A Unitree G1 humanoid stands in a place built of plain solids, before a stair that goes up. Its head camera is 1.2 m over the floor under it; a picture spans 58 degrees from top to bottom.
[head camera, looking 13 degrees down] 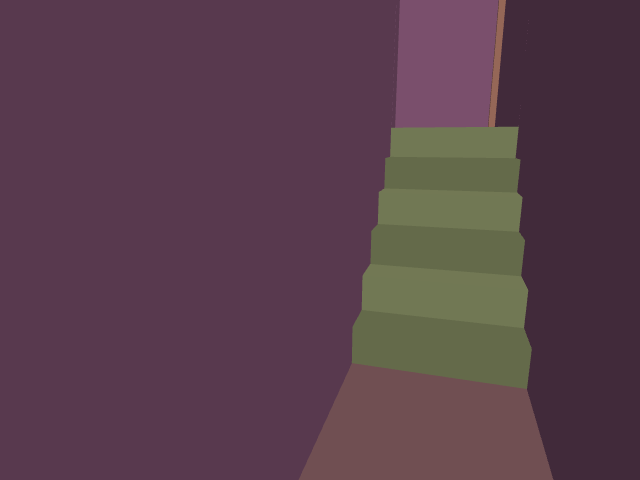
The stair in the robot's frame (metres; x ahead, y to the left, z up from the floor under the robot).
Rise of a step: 0.21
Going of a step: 0.25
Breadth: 0.89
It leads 17 degrees to the right of straight ahead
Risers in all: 6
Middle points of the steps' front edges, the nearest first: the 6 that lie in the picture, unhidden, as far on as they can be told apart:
2.05 -0.60 0.22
2.29 -0.67 0.43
2.53 -0.74 0.65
2.76 -0.82 0.86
3.00 -0.89 1.08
3.24 -0.96 1.29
